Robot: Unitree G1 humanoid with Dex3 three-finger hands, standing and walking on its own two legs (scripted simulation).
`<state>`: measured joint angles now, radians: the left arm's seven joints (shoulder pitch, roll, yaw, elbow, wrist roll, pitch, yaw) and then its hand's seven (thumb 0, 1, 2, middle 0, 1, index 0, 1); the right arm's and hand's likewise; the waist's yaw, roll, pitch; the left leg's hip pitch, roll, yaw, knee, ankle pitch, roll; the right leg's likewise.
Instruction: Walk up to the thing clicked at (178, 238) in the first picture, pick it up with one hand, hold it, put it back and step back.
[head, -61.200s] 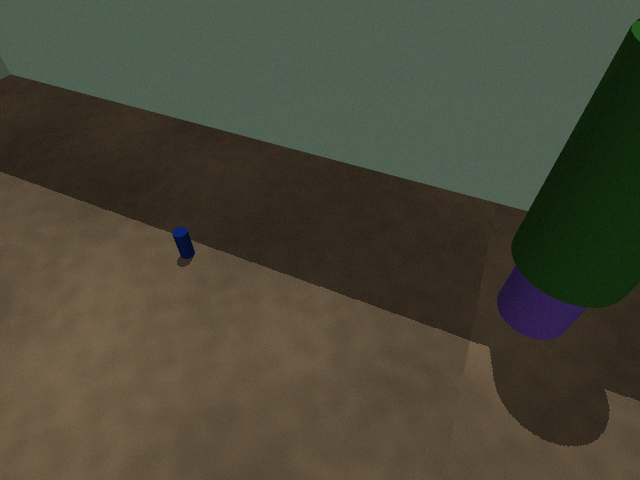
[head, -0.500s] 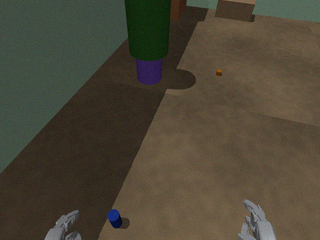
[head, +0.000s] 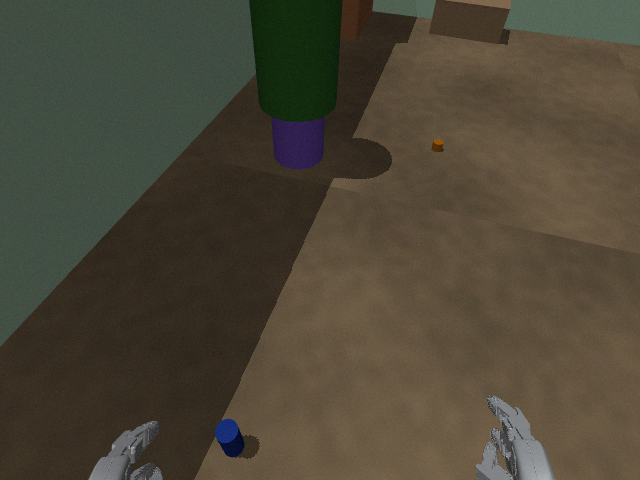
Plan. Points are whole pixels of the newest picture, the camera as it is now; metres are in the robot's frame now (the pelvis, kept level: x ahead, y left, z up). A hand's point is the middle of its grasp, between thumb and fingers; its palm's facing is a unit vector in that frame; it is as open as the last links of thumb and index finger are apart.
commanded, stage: home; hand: left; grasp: from above
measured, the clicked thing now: (230, 438) +0.39 +0.22 -0.65
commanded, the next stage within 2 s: stand in 0.76 s
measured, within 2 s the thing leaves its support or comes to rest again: neither
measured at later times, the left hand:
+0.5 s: hand out of the picture +0.16 +0.18 -0.05, palm faces +0.05 -0.98 -0.20, open 7.4 cm
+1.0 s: hand out of the picture +0.15 +0.22 -0.09, palm faces +0.02 -0.95 -0.32, open 7.4 cm
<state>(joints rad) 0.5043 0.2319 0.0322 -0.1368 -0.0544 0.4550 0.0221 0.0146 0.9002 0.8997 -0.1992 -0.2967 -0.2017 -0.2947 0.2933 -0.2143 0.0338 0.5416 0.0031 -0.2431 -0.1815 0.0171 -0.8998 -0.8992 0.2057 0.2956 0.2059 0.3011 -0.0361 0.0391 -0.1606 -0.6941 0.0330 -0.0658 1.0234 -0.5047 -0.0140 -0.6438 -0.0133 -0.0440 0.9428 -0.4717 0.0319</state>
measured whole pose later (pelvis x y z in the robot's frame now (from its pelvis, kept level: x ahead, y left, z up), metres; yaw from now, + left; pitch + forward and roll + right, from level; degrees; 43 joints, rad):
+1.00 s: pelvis -0.01 +0.00 +0.01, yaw +0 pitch +3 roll -1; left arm 0.26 0.28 0.01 0.40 0.05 0.15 0.04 0.01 0.90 0.90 -0.20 -0.30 -0.20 -0.30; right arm 0.19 -0.27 0.01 0.75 -0.08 -0.08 -0.04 0.01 -0.90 -0.90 0.21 0.30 0.21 0.30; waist 0.02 -0.01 -0.01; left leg -0.51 0.00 -0.03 0.91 -0.44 0.00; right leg -0.49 -0.05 -0.01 0.88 -0.44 0.04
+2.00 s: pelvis -0.02 +0.00 +0.07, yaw +0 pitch -5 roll +0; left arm 0.17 0.30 0.04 1.14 0.03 0.01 0.02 0.01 0.90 0.90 -0.20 -0.30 -0.20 -0.30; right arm 0.18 -0.30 -0.03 1.11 -0.03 0.00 -0.01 0.01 -0.90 -0.90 0.20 0.30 0.20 0.30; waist 0.01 0.00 0.06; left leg -0.12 0.00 -0.02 0.38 -0.18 0.00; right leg -0.10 -0.05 -0.01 0.37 -0.18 0.04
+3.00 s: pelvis +0.00 -0.01 +0.07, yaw -1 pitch -3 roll +0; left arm 0.11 0.32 0.03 1.14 0.01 0.00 0.01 0.01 0.90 0.90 -0.20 -0.30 -0.20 -0.30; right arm 0.12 -0.33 -0.01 1.14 -0.02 -0.01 -0.01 0.01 -0.90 -0.90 0.20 0.30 0.20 0.30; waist 0.00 0.00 0.06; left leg -0.09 0.02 -0.02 0.33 -0.19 -0.02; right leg -0.09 -0.03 -0.01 0.34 -0.19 0.02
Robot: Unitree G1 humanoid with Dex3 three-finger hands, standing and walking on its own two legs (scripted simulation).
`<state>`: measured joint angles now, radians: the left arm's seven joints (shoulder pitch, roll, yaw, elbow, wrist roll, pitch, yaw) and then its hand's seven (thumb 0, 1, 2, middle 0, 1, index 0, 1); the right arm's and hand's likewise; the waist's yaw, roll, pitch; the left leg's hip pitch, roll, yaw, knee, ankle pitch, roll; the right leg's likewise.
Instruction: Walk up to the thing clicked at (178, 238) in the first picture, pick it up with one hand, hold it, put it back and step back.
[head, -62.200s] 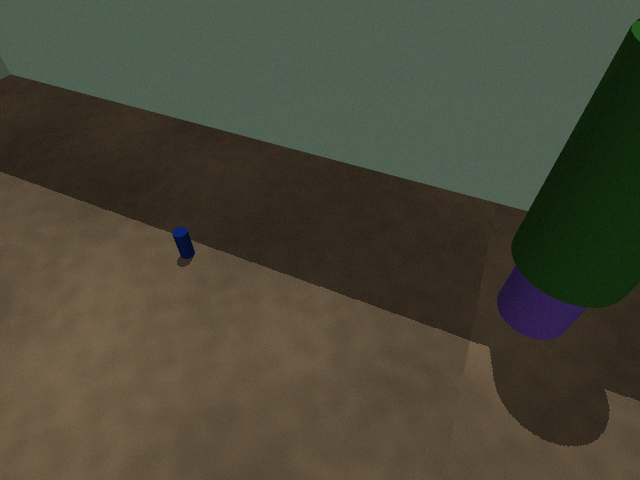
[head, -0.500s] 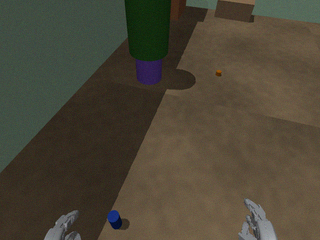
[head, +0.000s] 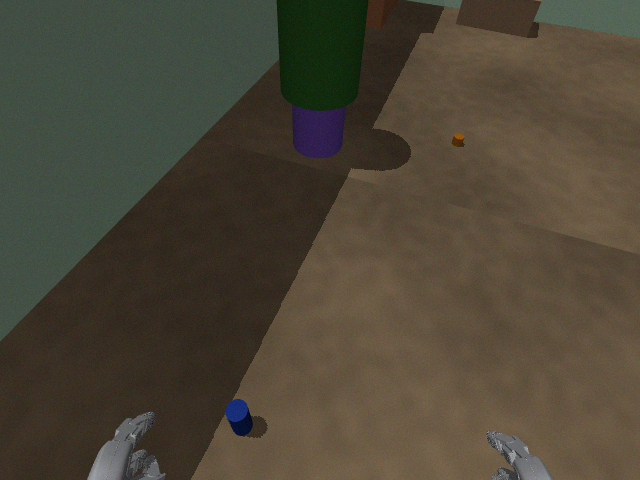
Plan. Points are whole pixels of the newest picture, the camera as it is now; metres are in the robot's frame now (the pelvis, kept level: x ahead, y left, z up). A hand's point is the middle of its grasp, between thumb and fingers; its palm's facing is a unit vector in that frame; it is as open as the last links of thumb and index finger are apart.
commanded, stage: stand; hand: left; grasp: from above
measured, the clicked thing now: (239, 418) +0.40 +0.21 -0.66
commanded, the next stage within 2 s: none
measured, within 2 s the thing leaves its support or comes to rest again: neither
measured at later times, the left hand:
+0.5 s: hand out of the picture +0.04 +0.24 -0.12, palm faces +0.04 -0.95 -0.31, open 7.4 cm
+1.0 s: hand out of the picture +0.04 +0.24 -0.11, palm faces +0.03 -0.94 -0.33, open 7.4 cm
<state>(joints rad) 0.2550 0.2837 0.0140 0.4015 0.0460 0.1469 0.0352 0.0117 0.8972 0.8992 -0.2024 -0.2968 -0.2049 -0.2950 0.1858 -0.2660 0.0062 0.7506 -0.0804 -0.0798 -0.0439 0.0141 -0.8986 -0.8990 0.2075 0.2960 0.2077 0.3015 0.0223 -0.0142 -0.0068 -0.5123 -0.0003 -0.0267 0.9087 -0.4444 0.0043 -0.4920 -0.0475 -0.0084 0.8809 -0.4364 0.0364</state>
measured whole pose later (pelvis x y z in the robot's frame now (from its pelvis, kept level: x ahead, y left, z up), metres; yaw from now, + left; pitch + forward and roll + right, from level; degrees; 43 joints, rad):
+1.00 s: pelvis -0.01 +0.00 +0.05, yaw +0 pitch -5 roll +0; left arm 0.17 0.30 0.04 1.14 0.03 0.01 0.02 0.01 0.90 0.90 -0.20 -0.30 -0.20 -0.30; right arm 0.18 -0.30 -0.03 1.11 -0.03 0.00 -0.01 0.01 -0.90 -0.90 0.20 0.30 0.20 0.30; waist 0.01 0.00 0.06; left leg -0.12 0.00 -0.02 0.38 -0.18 0.00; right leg -0.10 -0.05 -0.01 0.37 -0.18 0.04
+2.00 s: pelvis +0.02 -0.02 +0.05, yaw -1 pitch -3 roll +0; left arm 0.11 0.32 0.03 1.14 0.01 0.00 0.01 0.01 0.90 0.90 -0.20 -0.30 -0.20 -0.30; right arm 0.12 -0.33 -0.01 1.14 -0.02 -0.01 -0.01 0.01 -0.90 -0.90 0.20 0.30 0.20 0.30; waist 0.00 0.00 0.06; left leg -0.09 0.02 -0.02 0.33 -0.19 -0.02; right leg -0.09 -0.03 -0.01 0.34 -0.19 0.02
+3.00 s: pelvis -0.09 +0.02 +0.03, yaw -5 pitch -2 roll -1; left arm 0.10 0.39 0.07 0.88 0.01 0.06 0.01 0.01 0.90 0.90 -0.20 -0.30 -0.20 -0.29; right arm 0.14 -0.36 -0.04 0.85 -0.03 0.02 -0.02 0.01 -0.90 -0.90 0.21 0.30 0.21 0.30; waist -0.02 -0.02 0.21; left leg -0.36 0.02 0.06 0.66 -0.26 0.04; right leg -0.31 0.04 0.09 0.84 -0.50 0.01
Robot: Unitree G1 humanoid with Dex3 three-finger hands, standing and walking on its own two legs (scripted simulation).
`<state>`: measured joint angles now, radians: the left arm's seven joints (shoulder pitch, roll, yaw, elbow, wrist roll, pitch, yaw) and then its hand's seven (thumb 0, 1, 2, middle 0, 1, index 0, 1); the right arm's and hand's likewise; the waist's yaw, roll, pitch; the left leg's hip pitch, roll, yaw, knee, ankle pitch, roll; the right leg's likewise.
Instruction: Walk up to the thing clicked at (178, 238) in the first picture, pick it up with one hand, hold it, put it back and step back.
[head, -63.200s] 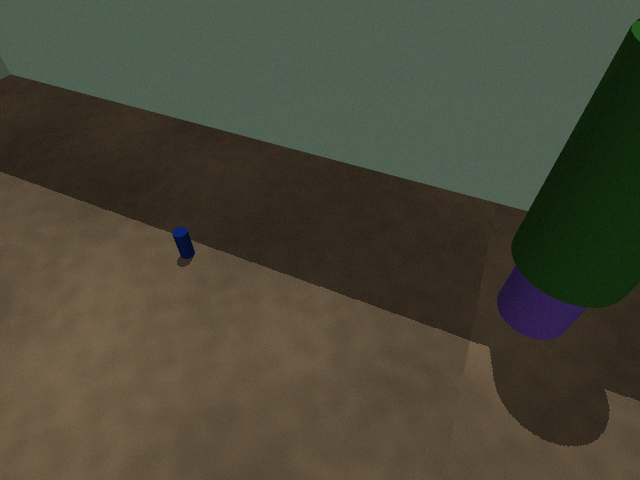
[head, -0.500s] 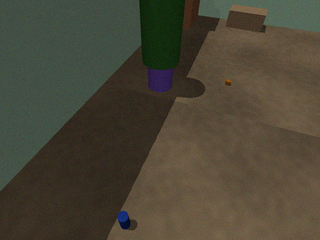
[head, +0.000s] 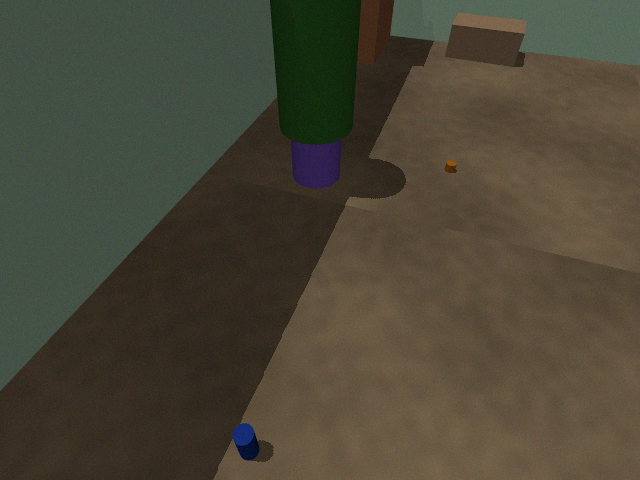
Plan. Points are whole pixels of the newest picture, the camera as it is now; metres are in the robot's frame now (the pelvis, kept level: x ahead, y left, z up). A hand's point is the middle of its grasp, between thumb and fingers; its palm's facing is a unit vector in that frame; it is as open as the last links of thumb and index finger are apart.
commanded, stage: stand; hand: left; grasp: from above
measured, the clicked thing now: (246, 442) +0.41 +0.21 -0.71
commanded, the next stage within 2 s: step back in 1.38 s
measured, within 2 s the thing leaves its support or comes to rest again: neither
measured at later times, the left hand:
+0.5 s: hand out of the picture +0.07 +0.23 -0.16, palm faces +0.02 -0.95 -0.32, open 7.4 cm
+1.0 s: hand out of the picture +0.09 +0.23 -0.16, palm faces +0.01 -0.94 -0.33, open 7.4 cm
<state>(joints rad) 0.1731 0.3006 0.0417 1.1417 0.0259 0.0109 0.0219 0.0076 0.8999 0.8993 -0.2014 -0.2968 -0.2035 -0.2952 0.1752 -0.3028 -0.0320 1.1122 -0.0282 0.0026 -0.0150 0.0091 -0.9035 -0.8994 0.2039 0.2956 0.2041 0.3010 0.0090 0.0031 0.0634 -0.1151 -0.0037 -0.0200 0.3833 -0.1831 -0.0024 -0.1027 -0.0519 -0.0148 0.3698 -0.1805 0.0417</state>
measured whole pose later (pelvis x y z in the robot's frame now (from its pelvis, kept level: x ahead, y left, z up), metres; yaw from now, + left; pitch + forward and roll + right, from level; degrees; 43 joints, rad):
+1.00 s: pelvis +0.02 -0.01 +0.00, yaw -1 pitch -3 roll +0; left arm 0.11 0.32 0.03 1.14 0.01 0.00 0.01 0.01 0.90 0.90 -0.20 -0.30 -0.20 -0.30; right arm 0.12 -0.33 -0.01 1.14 -0.02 -0.01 -0.01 0.01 -0.90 -0.90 0.20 0.30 0.20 0.30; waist 0.00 0.00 0.06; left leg -0.09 0.02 -0.02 0.33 -0.19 -0.02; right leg -0.09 -0.03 -0.01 0.34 -0.19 0.02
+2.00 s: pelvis -0.09 +0.02 -0.02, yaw -5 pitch -2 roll -1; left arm 0.10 0.39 0.07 0.88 0.01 0.06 0.01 0.01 0.90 0.90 -0.20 -0.30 -0.20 -0.29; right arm 0.14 -0.36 -0.04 0.85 -0.03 0.02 -0.02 0.01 -0.90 -0.90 0.21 0.30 0.21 0.30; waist -0.02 -0.02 0.21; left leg -0.36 0.02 0.06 0.66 -0.26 0.04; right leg -0.31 0.04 0.09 0.84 -0.50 0.01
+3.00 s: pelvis -0.39 +0.01 -0.02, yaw -3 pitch -2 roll +1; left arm 0.18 0.36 0.08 0.81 0.04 0.05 0.01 0.01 0.90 0.90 -0.21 -0.30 -0.21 -0.30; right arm 0.22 -0.41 -0.05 0.87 -0.01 0.05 -0.02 0.01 -0.90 -0.90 0.20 0.30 0.20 0.30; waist 0.01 0.01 0.14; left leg -0.40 -0.09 -0.09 1.01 -0.51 -0.02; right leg -0.33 -0.03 0.01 0.63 -0.27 0.00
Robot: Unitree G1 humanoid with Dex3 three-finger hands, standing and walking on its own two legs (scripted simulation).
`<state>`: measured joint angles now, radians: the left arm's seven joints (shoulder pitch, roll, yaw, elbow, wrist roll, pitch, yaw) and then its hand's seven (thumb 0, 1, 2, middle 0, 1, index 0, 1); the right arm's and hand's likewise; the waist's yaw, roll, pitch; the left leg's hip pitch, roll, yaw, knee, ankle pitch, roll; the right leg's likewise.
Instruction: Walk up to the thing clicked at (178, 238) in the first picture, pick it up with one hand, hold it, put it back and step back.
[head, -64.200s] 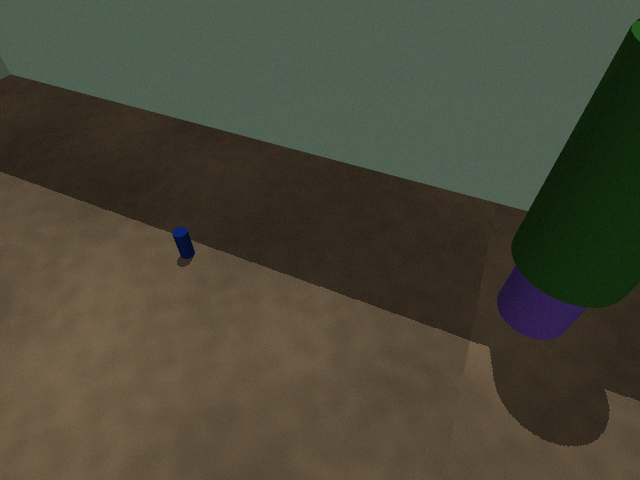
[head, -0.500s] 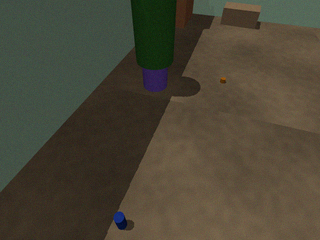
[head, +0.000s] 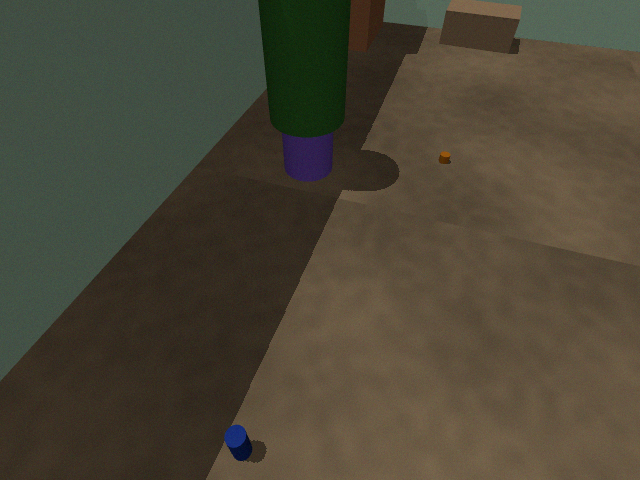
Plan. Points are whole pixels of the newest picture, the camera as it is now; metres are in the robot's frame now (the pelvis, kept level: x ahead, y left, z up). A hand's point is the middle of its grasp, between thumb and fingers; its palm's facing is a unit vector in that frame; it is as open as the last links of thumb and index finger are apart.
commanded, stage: stand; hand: left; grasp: from above
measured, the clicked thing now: (238, 443) +0.39 +0.23 -0.72
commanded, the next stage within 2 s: step back in 0.38 s
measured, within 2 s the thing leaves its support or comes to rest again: neither
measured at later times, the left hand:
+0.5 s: hand out of the picture +0.08 +0.26 -0.16, palm faces +0.01 -0.93 -0.36, open 7.4 cm
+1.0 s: hand out of the picture +0.02 +0.29 -0.18, palm faces -0.12 -0.92 -0.38, open 7.4 cm
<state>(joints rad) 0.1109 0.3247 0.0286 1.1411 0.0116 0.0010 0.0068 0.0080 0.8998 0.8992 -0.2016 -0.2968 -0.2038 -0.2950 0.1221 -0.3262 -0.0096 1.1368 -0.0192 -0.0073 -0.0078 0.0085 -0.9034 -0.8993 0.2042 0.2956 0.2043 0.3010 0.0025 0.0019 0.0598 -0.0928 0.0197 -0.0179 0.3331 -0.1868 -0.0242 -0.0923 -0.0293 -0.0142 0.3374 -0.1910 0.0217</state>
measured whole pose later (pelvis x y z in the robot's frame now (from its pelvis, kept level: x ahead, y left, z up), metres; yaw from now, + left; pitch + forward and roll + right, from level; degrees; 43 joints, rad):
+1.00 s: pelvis -0.11 +0.03 -0.03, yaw -5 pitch -2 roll -1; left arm 0.10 0.39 0.07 0.88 0.01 0.06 0.01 0.01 0.90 0.90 -0.20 -0.30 -0.20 -0.29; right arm 0.14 -0.36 -0.04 0.85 -0.03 0.02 -0.02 0.01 -0.90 -0.90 0.21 0.30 0.21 0.30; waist -0.02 -0.02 0.21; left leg -0.36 0.02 0.06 0.66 -0.26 0.04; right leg -0.31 0.04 0.09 0.84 -0.50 0.01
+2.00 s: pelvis -0.41 +0.02 -0.02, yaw -3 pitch -2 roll +1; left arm 0.18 0.36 0.08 0.81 0.04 0.05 0.01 0.01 0.90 0.90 -0.21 -0.30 -0.21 -0.30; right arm 0.22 -0.41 -0.05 0.87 -0.01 0.05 -0.02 0.01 -0.90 -0.90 0.20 0.30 0.20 0.30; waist 0.01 0.01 0.14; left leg -0.40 -0.09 -0.09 1.01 -0.51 -0.02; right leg -0.33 -0.03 0.01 0.63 -0.27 0.00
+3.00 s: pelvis -0.65 +0.00 -0.02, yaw +0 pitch -3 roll +1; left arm 0.23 0.41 0.08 0.97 0.03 0.01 -0.03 0.01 0.90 0.90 -0.20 -0.30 -0.20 -0.29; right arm 0.26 -0.35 -0.05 0.97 -0.05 -0.02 0.02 0.01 -0.90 -0.90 0.21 0.30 0.21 0.30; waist 0.00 -0.03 0.05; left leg -0.21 -0.01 -0.03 0.56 -0.30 0.01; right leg -0.31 -0.02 0.00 0.71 -0.44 -0.01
